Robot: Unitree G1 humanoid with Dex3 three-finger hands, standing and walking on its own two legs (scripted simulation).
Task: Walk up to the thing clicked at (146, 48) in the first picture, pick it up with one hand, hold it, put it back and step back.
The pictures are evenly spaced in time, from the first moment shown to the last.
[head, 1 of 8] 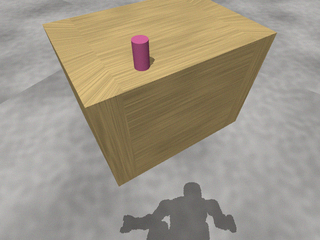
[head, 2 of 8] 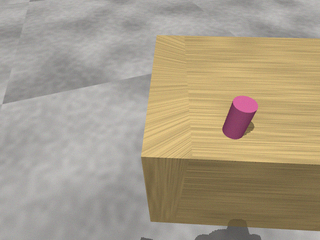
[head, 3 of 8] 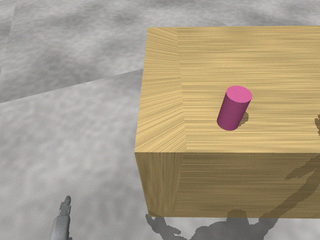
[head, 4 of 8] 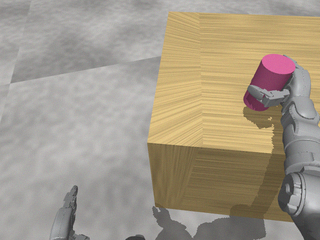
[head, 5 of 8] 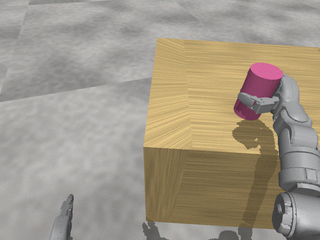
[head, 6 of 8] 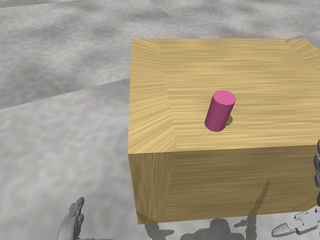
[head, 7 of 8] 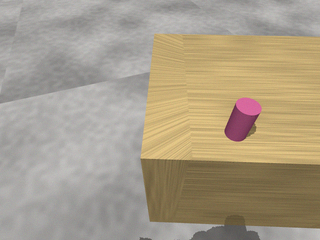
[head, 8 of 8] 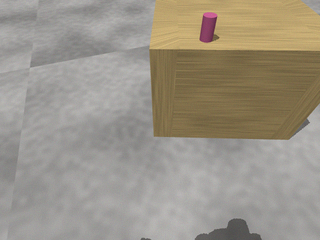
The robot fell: no
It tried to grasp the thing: yes
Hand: right
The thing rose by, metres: 0.23
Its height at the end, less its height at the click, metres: +0.00
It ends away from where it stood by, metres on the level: 0.01
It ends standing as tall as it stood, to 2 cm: yes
